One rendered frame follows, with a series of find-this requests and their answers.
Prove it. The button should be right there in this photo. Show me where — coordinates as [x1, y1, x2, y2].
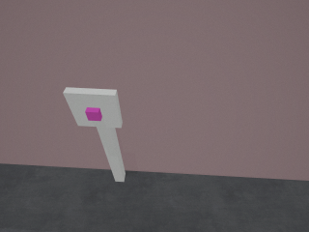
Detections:
[85, 107, 102, 121]

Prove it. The panel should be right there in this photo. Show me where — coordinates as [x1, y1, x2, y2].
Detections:
[63, 87, 126, 182]

